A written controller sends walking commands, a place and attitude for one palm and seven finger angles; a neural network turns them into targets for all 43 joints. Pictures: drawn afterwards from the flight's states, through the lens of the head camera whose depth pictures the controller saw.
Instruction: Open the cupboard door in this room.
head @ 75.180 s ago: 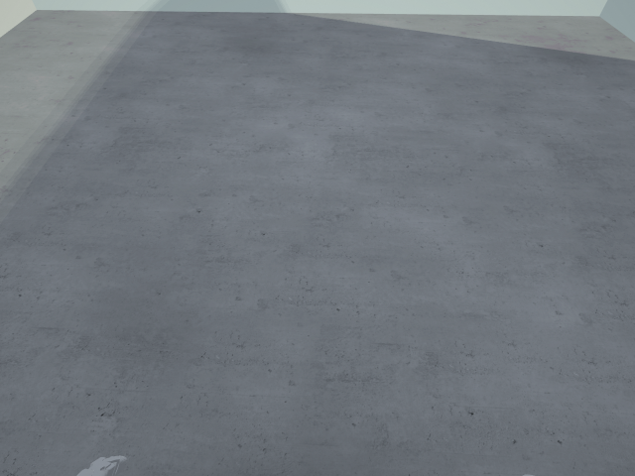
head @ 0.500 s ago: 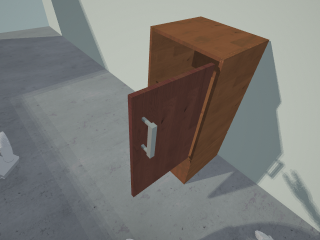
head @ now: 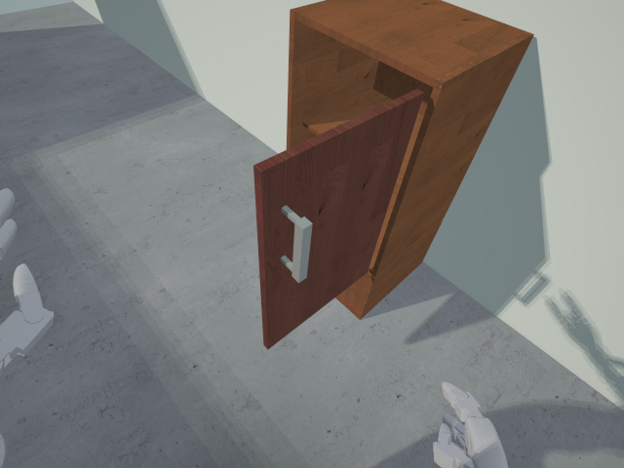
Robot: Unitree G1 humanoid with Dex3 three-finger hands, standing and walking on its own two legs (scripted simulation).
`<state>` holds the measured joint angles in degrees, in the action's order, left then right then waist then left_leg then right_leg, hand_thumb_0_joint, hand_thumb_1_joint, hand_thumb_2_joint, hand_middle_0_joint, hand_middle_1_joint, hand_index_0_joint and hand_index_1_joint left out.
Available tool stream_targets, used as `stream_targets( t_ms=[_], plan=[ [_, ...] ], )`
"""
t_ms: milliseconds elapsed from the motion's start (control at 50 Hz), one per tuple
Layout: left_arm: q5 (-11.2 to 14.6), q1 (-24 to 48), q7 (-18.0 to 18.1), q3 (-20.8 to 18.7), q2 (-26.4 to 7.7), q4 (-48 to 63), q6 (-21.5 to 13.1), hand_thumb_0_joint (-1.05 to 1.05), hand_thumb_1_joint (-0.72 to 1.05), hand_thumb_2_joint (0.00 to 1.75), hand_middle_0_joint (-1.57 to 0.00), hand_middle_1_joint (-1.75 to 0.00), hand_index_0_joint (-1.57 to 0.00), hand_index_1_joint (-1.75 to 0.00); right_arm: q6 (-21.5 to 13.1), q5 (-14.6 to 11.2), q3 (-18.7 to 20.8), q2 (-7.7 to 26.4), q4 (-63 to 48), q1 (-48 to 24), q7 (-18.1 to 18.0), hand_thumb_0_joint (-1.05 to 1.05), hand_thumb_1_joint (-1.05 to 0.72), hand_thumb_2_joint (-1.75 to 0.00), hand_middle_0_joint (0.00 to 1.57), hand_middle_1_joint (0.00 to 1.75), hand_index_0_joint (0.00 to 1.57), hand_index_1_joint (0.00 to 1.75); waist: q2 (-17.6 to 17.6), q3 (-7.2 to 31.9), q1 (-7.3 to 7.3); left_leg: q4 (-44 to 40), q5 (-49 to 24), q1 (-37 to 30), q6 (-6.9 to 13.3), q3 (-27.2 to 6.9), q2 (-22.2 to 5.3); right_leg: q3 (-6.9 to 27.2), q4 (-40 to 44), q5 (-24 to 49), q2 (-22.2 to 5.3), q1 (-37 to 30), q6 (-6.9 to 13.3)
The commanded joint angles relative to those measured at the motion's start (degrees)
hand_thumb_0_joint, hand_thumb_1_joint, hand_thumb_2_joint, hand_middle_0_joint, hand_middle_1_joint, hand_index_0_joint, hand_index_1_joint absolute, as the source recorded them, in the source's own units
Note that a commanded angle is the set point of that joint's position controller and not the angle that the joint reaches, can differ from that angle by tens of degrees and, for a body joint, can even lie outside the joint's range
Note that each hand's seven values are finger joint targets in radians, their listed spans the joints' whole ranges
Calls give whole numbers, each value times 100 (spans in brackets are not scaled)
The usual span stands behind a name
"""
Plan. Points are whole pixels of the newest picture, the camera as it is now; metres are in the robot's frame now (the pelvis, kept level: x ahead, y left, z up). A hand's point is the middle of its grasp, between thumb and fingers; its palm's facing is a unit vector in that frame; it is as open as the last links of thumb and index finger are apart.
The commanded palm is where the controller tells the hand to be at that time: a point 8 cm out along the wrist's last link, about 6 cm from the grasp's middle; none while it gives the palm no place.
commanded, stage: stop stepping back and stand still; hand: left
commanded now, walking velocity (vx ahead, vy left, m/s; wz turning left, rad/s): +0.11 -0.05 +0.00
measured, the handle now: (293, 245) +0.48 +0.06 -0.04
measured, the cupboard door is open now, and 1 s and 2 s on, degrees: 88 88 88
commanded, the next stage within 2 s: let the arm hang, fingers relaxed in 0.52 s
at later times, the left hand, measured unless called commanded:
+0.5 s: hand (83, 308) +0.22 +0.23 +0.16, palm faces +0.38 -0.80 -0.46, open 7.4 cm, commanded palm +0.16 +0.28 +0.18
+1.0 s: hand out of the picture -0.01 +0.15 -0.18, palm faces +0.06 -0.98 -0.16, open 7.0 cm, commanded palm none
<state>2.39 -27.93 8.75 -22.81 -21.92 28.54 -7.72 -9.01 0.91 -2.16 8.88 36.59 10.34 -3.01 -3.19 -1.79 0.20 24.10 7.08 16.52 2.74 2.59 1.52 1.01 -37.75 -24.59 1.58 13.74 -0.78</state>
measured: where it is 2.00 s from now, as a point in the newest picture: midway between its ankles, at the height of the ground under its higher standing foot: outside the picture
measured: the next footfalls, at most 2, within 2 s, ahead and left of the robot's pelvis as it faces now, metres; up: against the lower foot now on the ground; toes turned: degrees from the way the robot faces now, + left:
right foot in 0.08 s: +0.02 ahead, -0.10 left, +0.00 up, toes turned -2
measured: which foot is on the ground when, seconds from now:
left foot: down 0.00-1.00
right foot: up 0.00-0.06, down 0.08-1.00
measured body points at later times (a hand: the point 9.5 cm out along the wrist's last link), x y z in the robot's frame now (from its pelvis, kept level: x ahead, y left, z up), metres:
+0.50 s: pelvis +0.01 -0.02 +0.00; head +0.02 -0.02 +0.45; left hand +0.20 +0.27 +0.18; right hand +0.16 -0.27 -0.09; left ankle +0.05 +0.09 -0.74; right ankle -0.02 -0.10 -0.74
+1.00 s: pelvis +0.00 -0.02 +0.00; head +0.03 +0.00 +0.45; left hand -0.01 +0.21 -0.17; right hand +0.05 -0.26 -0.14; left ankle +0.05 +0.09 -0.74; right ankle -0.02 -0.10 -0.74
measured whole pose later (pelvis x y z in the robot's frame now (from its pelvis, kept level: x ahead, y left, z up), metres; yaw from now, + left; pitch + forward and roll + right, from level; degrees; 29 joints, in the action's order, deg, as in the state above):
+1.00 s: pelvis +0.00 -0.02 +0.00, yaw +2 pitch -1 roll -1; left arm -0.7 -16.6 1.0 -0.8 -10.3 -59.4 2.0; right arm 1.9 1.5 -1.5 11.3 59.8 11.9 -1.3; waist -2.0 -4.2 -0.5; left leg 27.3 9.2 17.2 0.7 -2.1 0.9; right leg -5.3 -25.6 -16.2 2.3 8.7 3.0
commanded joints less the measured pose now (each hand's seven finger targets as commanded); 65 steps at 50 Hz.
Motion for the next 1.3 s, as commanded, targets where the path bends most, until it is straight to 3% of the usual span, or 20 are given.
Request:
stream_targets(
  t_ms=[0,60,80,120,140,200,240,260,300,500,580,600,620,660,700,760,820,940,1040,1280],
  plan=[
    [34,-796,146,-1159,-1459,1600,-550,0,90,90,-20,-30,-20,-30,-211,15,366,859,-872,-261,-9,0,-90,-90,20,30,20,30,1669,778,-23,-1416,1414,146,86,-1058,-1247,-388,826,288,83,-818,69],
    [69,-802,136,-1059,-1252,1066,-511,0,90,90,-20,-30,-20,-30,13,-17,365,861,-953,-291,-67,0,-90,-90,20,30,20,30,1245,563,95,-877,1912,748,-218,-596,-817,-261,1768,653,-44,-1253,194],
    [83,-710,125,-1066,-1266,918,-497,0,90,90,-20,-30,-20,-30,74,-3,389,877,-945,-308,-77,0,-90,-90,20,30,20,30,888,523,106,-469,1793,625,-301,-492,-632,56,2078,450,-219,-926,301],
    [130,-642,90,-904,-1143,749,-427,0,90,90,-20,-30,-20,-30,144,-42,450,891,-930,-273,-73,0,-90,-90,20,30,20,30,70,408,123,618,1216,225,-359,-362,-410,1155,2728,-520,-898,52,565],
    [148,-568,90,-792,-1063,754,-402,0,90,90,-20,-30,-20,-30,165,-69,447,896,-876,-226,-61,0,-90,-90,20,30,20,30,-98,300,124,984,861,111,-350,-352,-395,1325,2783,-299,-1120,312,675],
    [96,-55,133,-592,-1063,743,-405,0,90,90,-20,-30,-20,-30,97,-135,413,975,-760,-283,-105,0,-90,-90,20,30,20,30,-57,464,141,794,306,-163,-280,-400,-419,751,2203,1268,-949,47,483],
    [45,160,111,-495,-1061,703,-440,0,90,90,-20,-30,-20,-30,25,-148,439,1042,-766,-340,-169,0,-90,-90,20,30,20,30,163,314,74,399,15,-510,-187,-453,-485,542,2060,1435,-673,150,243],
    [21,240,106,-504,-1099,801,-471,0,90,90,-20,-30,-20,-30,11,-125,408,1026,-763,-369,-188,0,-90,-90,20,30,20,30,601,327,43,190,-236,-626,-137,-542,-572,368,1910,1463,-526,161,164],
    [-26,478,133,-721,-1399,1118,-567,0,90,90,-20,-30,-20,-30,-30,-89,386,1044,-758,-435,-245,0,-90,-90,20,30,20,30,992,383,-20,-191,-494,-502,-62,-833,-725,136,1705,1461,-286,-105,43],
    [117,-755,121,-945,-1224,753,-640,0,90,90,-20,-30,-20,-30,45,-121,446,959,-826,-299,-134,0,-90,-90,20,30,20,30,645,800,-3,156,-908,-418,-189,-567,-561,260,1849,2390,-450,-600,116],
    [136,-584,78,-797,-1144,752,-589,0,90,90,-20,-30,-20,-30,112,-134,427,977,-863,-313,-144,0,-90,-90,20,30,20,30,513,821,25,110,-1001,-558,-171,-564,-585,206,1839,2405,-375,-492,57],
    [-241,239,-638,1876,22,-3497,-6,0,90,90,-20,-30,-20,-30,-307,-201,590,1489,385,-835,352,0,-90,-90,20,30,20,30,479,411,149,808,-1868,-180,-190,-721,-749,-211,1031,2641,-693,265,221],
    [-379,347,-819,1598,-70,-3708,511,0,90,90,-20,-30,-20,-30,104,-129,695,1765,555,-311,353,0,-90,-90,20,30,20,30,492,734,85,718,-1777,-376,-118,-814,-820,211,1110,2457,-791,220,284],
    [-428,655,-871,1642,-61,-4203,624,0,90,90,-20,-30,-20,-30,394,-51,576,1608,550,-188,297,0,-90,-90,20,30,20,30,-95,655,-16,675,-1223,51,140,-1099,-863,137,932,1843,-632,135,352],
    [-458,1085,-867,1739,-147,-4884,618,0,90,90,-20,-30,-20,-30,530,9,501,1582,635,-331,288,0,-90,-90,20,30,20,30,-808,644,-23,681,-951,102,122,-1162,-730,273,1078,1736,-728,20,436],
    [-406,1476,-821,1879,-98,-6045,697,0,90,90,-20,-30,-20,-30,734,63,404,1452,953,-379,279,0,-90,-90,20,30,20,30,-598,436,17,582,-684,-184,18,-1037,-535,439,1347,1536,-909,166,535],
    [-359,1505,-756,2043,131,-7066,784,0,90,90,-20,-30,-20,-30,885,86,264,1123,1323,-300,257,0,-90,-90,20,30,20,30,437,298,9,127,-487,-229,-20,-1115,-543,389,1540,1088,-787,-104,429],
    [-297,1055,-729,2083,437,-8503,740,0,90,90,-20,-30,-20,-30,925,49,215,784,2054,40,130,0,-90,-90,20,30,20,30,1289,246,-37,-193,-16,-304,-49,-1086,-575,366,1964,1016,-771,-516,436],
    [-274,808,-723,2176,662,-9082,740,0,90,90,-20,-30,-20,-30,955,13,230,683,2462,457,67,0,-90,-90,20,30,20,30,583,-29,8,-265,86,-442,-38,-1060,-605,217,2119,878,-741,-345,426],
    [-272,264,-650,2209,1029,-9486,759,0,90,90,-20,-30,-20,-30,944,19,217,352,2835,955,33,0,-90,-90,20,30,20,30,193,-373,-23,-494,452,-309,21,-1034,-558,123,1982,600,-681,-148,392]
  ],
)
